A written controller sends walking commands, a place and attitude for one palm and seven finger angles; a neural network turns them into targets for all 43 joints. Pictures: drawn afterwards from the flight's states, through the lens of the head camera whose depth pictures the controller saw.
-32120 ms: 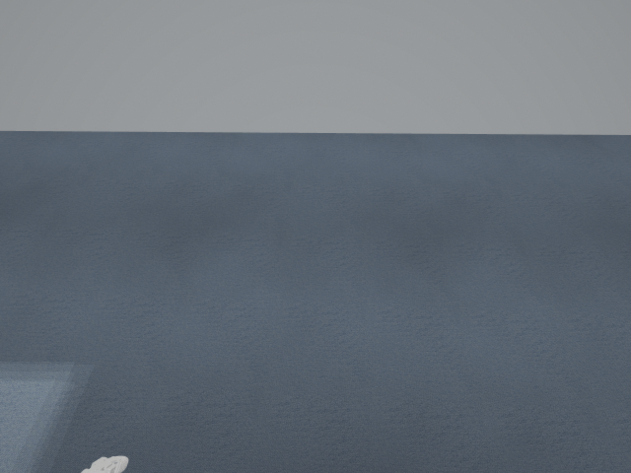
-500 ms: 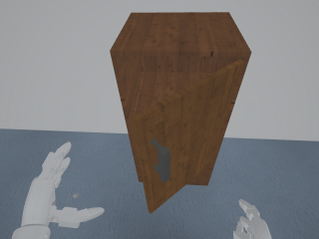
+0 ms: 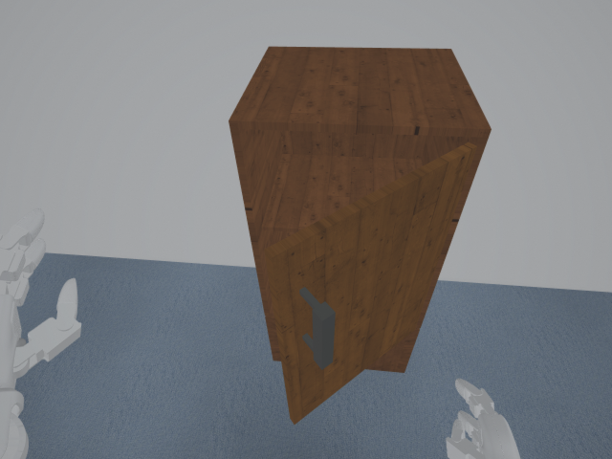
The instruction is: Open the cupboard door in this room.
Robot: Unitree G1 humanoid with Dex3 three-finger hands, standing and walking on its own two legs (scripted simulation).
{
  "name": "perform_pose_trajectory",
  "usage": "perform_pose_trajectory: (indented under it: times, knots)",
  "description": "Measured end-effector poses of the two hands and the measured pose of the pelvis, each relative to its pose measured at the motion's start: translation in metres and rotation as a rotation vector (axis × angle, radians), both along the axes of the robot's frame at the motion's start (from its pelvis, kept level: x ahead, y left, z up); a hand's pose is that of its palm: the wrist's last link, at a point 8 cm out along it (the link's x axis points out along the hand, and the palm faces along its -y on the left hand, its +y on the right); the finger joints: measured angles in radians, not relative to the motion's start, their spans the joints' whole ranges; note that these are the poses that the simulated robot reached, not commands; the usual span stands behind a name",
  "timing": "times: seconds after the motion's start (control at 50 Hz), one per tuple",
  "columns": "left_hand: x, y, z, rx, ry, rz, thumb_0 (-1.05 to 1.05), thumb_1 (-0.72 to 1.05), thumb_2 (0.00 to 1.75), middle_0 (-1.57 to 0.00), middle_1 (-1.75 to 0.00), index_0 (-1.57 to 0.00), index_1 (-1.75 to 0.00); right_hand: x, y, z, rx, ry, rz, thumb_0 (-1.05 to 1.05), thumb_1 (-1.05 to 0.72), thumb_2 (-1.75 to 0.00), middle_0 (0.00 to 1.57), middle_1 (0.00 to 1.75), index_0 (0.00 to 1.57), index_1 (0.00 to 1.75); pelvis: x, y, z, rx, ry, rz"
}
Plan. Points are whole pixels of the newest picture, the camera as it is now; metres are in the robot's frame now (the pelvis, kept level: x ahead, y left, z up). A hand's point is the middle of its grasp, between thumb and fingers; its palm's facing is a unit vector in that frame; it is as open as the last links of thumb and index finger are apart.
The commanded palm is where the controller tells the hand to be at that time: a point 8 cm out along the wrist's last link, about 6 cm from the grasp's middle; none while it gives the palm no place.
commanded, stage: draw the hand back to the body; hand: left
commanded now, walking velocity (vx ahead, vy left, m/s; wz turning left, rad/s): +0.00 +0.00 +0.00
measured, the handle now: (315, 328) +0.32 +0.04 -0.03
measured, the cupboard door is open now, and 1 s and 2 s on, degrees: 43 43 43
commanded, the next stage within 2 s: step back with the hand held close in 0.32 s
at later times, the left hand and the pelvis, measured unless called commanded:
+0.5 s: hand (80, 329) +0.18 +0.25 +0.17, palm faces +0.46 -0.79 -0.41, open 7.4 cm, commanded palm +0.13 +0.29 +0.18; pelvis -0.01 -0.01 +0.00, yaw +0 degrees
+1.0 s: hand (26, 389) +0.12 +0.27 +0.16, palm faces +0.40 -0.76 -0.50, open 7.4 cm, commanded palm +0.07 +0.31 +0.18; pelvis -0.08 +0.01 +0.00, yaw -1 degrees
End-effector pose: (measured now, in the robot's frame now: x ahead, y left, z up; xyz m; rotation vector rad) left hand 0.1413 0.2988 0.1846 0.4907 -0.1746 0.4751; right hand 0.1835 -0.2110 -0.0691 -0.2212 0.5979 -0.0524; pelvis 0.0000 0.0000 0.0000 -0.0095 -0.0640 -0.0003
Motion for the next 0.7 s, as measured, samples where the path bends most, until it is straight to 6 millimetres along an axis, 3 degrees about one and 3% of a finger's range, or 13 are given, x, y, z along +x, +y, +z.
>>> perform_pose_trajectory:
  times: [0.2, 0.56, 0.7]
  knots:
    - [0.000, -0.010, -0.014, -0.051, 0.048, -0.011, 0.01, 0.86, 0.89, -0.21, -0.30, -0.21, -0.31, -0.005, -0.010, -0.002, -0.005, 0.034, -0.010, 0.01, -0.90, -0.90, 0.20, 0.30, 0.20, 0.30, -0.001, -0.006, 0.003, 0.002, -0.009, -0.003]
    - [-0.005, -0.010, 0.001, 0.030, 0.008, -0.022, 0.02, 0.89, 0.90, -0.22, -0.30, -0.22, -0.31, -0.022, -0.025, -0.002, -0.008, 0.060, -0.045, 0.01, -0.90, -0.90, 0.20, 0.30, 0.20, 0.30, -0.015, -0.014, 0.004, -0.010, 0.013, 0.003]
    - [-0.011, -0.012, -0.010, 0.054, 0.106, -0.081, 0.02, 0.89, 0.90, -0.21, -0.30, -0.21, -0.31, -0.041, -0.038, -0.003, -0.040, 0.104, -0.117, 0.01, -0.90, -0.90, 0.20, 0.30, 0.20, 0.30, -0.028, -0.006, 0.004, -0.002, 0.053, -0.007]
